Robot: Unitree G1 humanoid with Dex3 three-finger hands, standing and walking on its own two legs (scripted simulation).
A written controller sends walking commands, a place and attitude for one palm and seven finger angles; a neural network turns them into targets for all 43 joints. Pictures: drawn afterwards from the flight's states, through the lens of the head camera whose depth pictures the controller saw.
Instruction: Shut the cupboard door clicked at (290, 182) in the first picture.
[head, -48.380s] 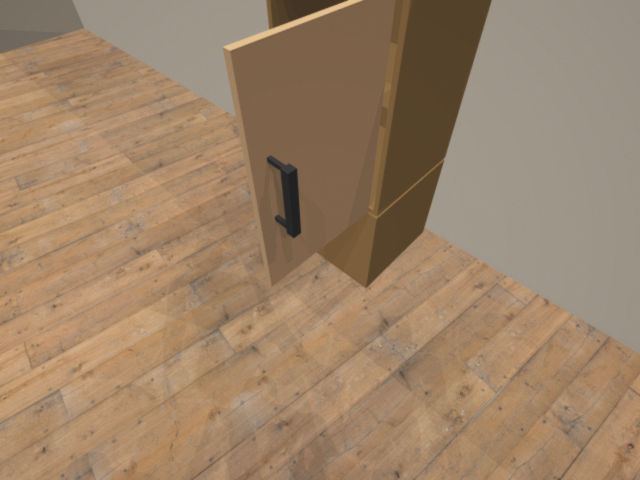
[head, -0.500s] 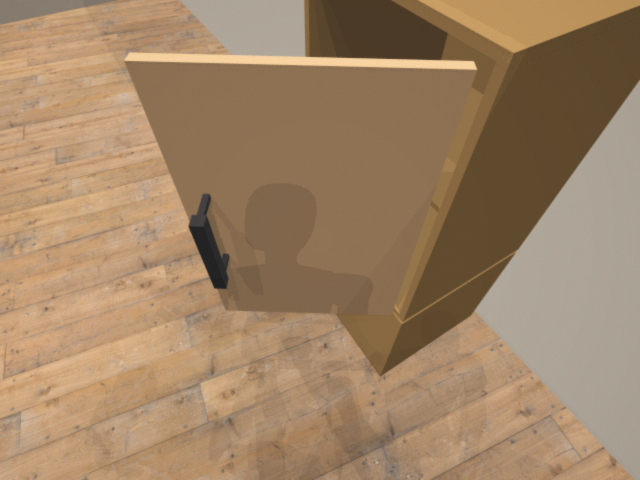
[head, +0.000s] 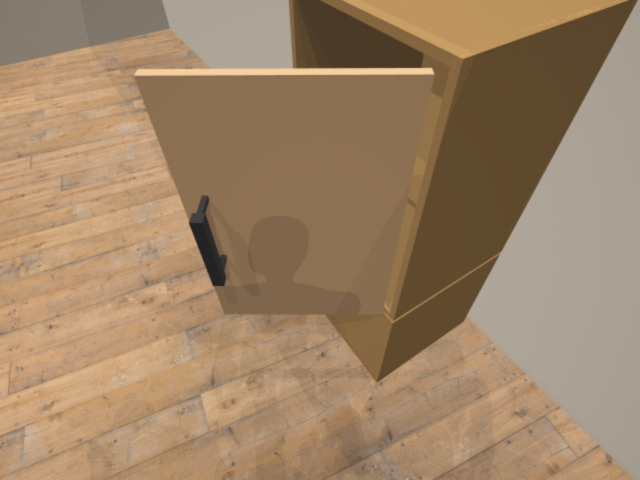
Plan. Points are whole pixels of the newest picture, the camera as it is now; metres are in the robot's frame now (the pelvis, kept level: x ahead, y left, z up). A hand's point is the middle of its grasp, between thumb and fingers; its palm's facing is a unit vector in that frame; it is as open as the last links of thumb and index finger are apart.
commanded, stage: come to a stop and stand still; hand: left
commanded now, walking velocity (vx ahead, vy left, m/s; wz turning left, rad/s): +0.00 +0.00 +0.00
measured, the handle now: (211, 243) +0.50 +0.22 -0.05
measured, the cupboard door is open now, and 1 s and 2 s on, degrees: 56 56 56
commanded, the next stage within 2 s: look again from close up in 0.02 s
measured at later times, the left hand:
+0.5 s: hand out of the picture +0.05 +0.18 -0.17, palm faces +0.02 -0.98 -0.21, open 7.3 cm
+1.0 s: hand (193, 372) +0.25 +0.18 +0.00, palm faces +0.21 -0.98 -0.04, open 7.0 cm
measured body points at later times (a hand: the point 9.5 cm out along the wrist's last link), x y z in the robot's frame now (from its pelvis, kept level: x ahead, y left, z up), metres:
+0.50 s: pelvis +0.04 +0.00 +0.00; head +0.05 +0.00 +0.45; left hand +0.05 +0.23 -0.16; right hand +0.05 -0.22 -0.16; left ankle +0.00 +0.10 -0.74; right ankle +0.02 -0.11 -0.74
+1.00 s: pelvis +0.02 -0.01 -0.03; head +0.03 -0.03 +0.42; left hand +0.23 +0.23 +0.00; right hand +0.17 -0.26 -0.13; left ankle +0.01 +0.10 -0.74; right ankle +0.02 -0.11 -0.74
